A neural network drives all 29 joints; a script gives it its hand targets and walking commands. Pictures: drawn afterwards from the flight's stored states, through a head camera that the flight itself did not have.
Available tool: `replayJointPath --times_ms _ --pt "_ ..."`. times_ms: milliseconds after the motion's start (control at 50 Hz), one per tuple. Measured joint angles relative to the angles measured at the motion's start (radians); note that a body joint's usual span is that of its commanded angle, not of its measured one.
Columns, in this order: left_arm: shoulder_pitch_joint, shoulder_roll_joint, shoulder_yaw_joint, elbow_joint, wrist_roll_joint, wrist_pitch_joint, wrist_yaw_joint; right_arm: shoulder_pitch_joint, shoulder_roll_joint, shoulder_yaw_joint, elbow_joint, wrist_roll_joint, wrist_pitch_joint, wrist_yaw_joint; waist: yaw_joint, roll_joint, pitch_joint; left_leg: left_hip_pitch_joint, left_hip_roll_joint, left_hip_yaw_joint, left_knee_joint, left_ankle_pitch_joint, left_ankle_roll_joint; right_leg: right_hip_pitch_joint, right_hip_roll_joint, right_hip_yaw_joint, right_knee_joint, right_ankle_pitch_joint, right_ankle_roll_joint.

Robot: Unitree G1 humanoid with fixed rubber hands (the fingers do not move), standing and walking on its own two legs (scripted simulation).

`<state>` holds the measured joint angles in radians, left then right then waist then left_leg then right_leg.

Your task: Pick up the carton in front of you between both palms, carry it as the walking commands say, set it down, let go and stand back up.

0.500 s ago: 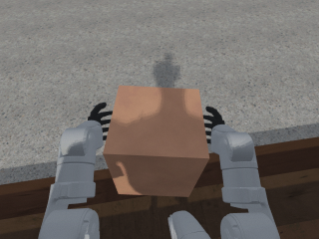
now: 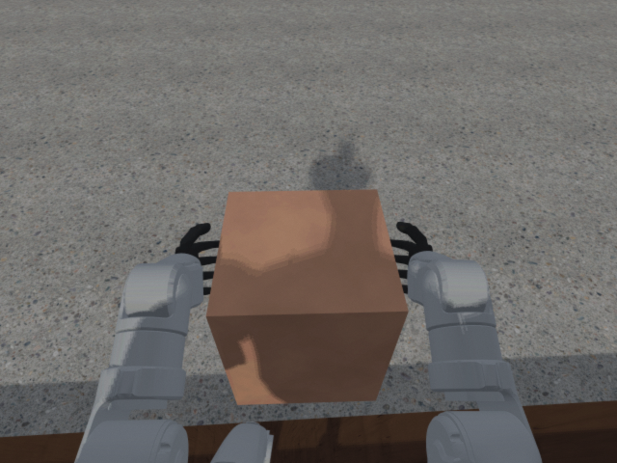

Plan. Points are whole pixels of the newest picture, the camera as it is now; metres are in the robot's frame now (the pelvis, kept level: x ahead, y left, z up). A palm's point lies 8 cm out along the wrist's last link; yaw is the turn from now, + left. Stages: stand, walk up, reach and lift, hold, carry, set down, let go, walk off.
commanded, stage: carry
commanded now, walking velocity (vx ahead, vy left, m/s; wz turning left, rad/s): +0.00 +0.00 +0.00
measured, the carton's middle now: (305, 300) +0.35 +0.03 +0.00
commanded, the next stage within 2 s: none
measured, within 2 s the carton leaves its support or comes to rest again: neither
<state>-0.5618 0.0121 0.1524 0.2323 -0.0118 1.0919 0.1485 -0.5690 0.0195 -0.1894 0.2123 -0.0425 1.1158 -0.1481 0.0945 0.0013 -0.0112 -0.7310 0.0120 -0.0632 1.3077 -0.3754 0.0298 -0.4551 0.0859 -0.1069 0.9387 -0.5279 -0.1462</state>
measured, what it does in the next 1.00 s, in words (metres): goes down: left foot 0.17 m lower, then right foot 0.17 m lower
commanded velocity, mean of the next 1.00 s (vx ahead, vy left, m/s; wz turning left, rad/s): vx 0.00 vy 0.00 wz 0.00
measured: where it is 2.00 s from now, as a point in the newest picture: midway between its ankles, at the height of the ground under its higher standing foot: (312, 321)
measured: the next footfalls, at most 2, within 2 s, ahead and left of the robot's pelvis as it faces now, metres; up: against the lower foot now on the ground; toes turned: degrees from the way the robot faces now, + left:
left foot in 0.24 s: +0.33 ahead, +0.07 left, -0.17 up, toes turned -2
right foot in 0.64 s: +0.73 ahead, -0.04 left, -0.33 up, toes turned -4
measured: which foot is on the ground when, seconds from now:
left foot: up 0.00-0.22, down 0.24-0.66, up 0.68-0.96, down 0.98-1.00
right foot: down 0.00-0.24, up 0.26-0.62, down 0.64-1.00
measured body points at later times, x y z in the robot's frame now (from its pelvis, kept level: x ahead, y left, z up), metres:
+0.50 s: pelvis +0.39 +0.03 -0.18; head +0.42 +0.03 +0.27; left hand +0.76 +0.14 -0.12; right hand +0.73 -0.16 -0.11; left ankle +0.29 +0.07 -0.85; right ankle +0.52 -0.11 -0.83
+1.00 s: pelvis +0.74 +0.01 -0.30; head +0.83 +0.02 +0.14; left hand +1.10 +0.17 -0.26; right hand +1.10 -0.13 -0.26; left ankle +0.84 +0.11 -1.02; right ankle +0.70 -0.04 -1.01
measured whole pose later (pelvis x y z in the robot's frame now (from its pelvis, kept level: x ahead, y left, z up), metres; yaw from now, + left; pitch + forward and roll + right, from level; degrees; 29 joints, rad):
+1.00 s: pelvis +0.74 +0.01 -0.30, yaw -1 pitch +5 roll +0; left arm -0.49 -0.04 0.18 0.02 -0.01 1.00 0.16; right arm -0.46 0.08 -0.20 -0.02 -0.05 1.00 -0.15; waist 0.05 -0.01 0.09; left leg -0.56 -0.01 0.03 0.62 -0.09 0.05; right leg -0.37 0.06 -0.12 0.72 -0.41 -0.11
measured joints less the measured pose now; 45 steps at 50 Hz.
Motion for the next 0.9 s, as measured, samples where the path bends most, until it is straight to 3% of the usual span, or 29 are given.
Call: replayJointPath --times_ms 80,160,180,220,240,280,300,320,380,440,500,580,640,660,700,720,740,820,900 --pt "0.004 -0.003 -0.010 -0.004 -0.015 -0.039 0.005 0.037 0.018 -0.015 -0.061 -0.020 -0.019 0.002 0.018 0.015 0.030 -0.074 0.008 0.018 -0.193 0.362 0.019 0.042 0.008 0.018 0.077 -0.130 0.001" --pt "0.006 -0.011 -0.019 -0.032 -0.022 -0.072 0.004 0.073 0.021 -0.013 -0.137 -0.025 -0.037 0.003 0.024 0.046 0.027 0.016 -0.014 0.066 -0.573 0.644 0.013 0.124 0.027 0.038 0.179 -0.307 0.010" --pt "0.005 -0.010 -0.018 -0.044 -0.024 -0.073 0.004 0.076 0.022 -0.010 -0.153 -0.026 -0.038 0.003 0.017 0.050 0.019 0.049 -0.024 0.091 -0.618 0.716 0.021 0.146 0.027 0.033 0.219 -0.356 0.013" --pt "0.009 0.001 -0.008 -0.065 -0.031 -0.071 0.001 0.067 0.028 0.005 -0.157 -0.033 -0.043 0.001 -0.024 0.058 -0.001 0.158 -0.046 0.144 -0.681 0.763 0.045 0.162 0.009 -0.013 0.383 -0.283 0.006" --pt "0.015 0.014 0.002 -0.078 -0.035 -0.067 -0.006 0.048 0.034 0.018 -0.146 -0.037 -0.042 -0.004 -0.062 0.067 -0.010 0.240 -0.052 0.166 -0.717 0.694 0.072 0.134 -0.006 -0.038 0.544 -0.231 0.001" --pt "-0.004 0.026 0.020 -0.076 -0.026 -0.067 -0.023 0.012 0.028 0.039 -0.121 -0.036 -0.045 -0.016 -0.133 0.055 -0.020 0.307 -0.095 0.148 -0.661 0.251 0.100 0.019 -0.015 0.004 0.824 -0.185 0.064" --pt "-0.015 0.016 0.028 -0.069 -0.010 -0.061 -0.028 0.000 0.011 0.046 -0.107 -0.020 -0.040 -0.019 -0.157 0.059 -0.027 0.331 -0.115 0.122 -0.643 0.073 0.107 -0.045 -0.011 0.035 0.862 -0.149 0.079" --pt "-0.027 0.008 0.036 -0.063 0.009 -0.051 -0.031 -0.007 -0.003 0.049 -0.091 0.000 -0.039 -0.022 -0.183 0.043 -0.025 0.325 -0.140 0.119 -0.596 -0.015 0.112 -0.106 -0.027 0.073 0.840 -0.094 0.086" --pt "-0.015 -0.037 0.063 -0.054 0.068 -0.021 -0.036 -0.017 -0.040 0.062 -0.024 0.057 -0.029 -0.027 -0.228 0.025 -0.017 0.314 -0.168 0.138 -0.457 -0.085 0.133 -0.239 -0.065 0.167 0.576 0.039 0.106" --pt "0.022 -0.056 0.085 -0.059 0.102 -0.003 -0.044 -0.032 -0.049 0.081 0.048 0.091 -0.033 -0.041 -0.242 0.017 -0.005 0.358 -0.172 0.131 -0.403 -0.191 0.133 -0.315 -0.097 0.179 0.352 0.197 0.114" --pt "0.046 -0.046 0.097 -0.091 0.104 0.002 -0.048 -0.056 -0.043 0.105 0.089 0.098 -0.056 -0.043 -0.252 0.002 0.009 0.402 -0.168 0.103 -0.343 -0.303 0.124 -0.346 -0.111 0.157 0.125 0.530 0.109" --pt "0.057 -0.032 0.089 -0.154 0.095 -0.001 -0.039 -0.070 -0.029 0.104 0.067 0.096 -0.080 -0.044 -0.233 -0.038 0.017 0.484 -0.168 0.083 -0.223 -0.475 0.109 -0.237 -0.089 0.082 -0.308 0.881 0.114" --pt "0.045 -0.028 0.067 -0.178 0.087 0.000 -0.025 -0.055 -0.023 0.078 0.023 0.088 -0.086 -0.032 -0.185 -0.087 0.007 0.516 -0.176 0.132 0.015 -0.390 0.068 -0.039 -0.083 0.013 -0.590 1.069 0.103" --pt "0.040 -0.033 0.061 -0.176 0.085 -0.005 -0.020 -0.053 -0.028 0.069 0.012 0.083 -0.088 -0.024 -0.157 -0.074 0.003 0.501 -0.162 0.144 0.138 -0.362 0.047 0.026 -0.066 -0.001 -0.604 0.916 0.078" --pt "-0.003 -0.031 0.046 -0.153 0.079 -0.019 -0.010 -0.068 -0.037 0.041 -0.003 0.074 -0.089 -0.012 -0.114 -0.033 0.011 0.379 -0.146 0.098 0.350 -0.396 0.000 0.034 -0.021 -0.003 -0.532 0.549 0.026" --pt "-0.023 -0.026 0.039 -0.134 0.071 -0.022 -0.006 -0.068 -0.040 0.032 -0.012 0.068 -0.086 -0.008 -0.092 -0.026 0.021 0.307 -0.136 0.073 0.385 -0.370 -0.005 0.021 -0.009 0.004 -0.496 0.449 0.011" --pt "-0.034 -0.023 0.034 -0.120 0.061 -0.023 -0.001 -0.064 -0.039 0.024 -0.022 0.061 -0.080 -0.006 -0.071 -0.018 0.035 0.239 -0.116 0.050 0.373 -0.322 -0.006 0.004 -0.001 0.002 -0.459 0.421 0.029" --pt "-0.010 -0.025 0.024 -0.124 0.019 -0.027 0.013 -0.010 -0.004 -0.008 -0.095 0.025 -0.053 -0.001 -0.032 0.010 0.095 0.075 -0.026 0.001 -0.011 -0.105 -0.019 0.009 0.008 -0.005 -0.389 0.325 0.010" --pt "0.031 -0.049 0.028 -0.172 0.005 -0.057 0.020 0.052 0.027 -0.019 -0.181 0.005 -0.067 -0.003 -0.019 0.019 0.133 0.051 0.005 0.020 -0.385 0.079 -0.008 0.045 0.000 0.001 -0.352 0.245 0.016"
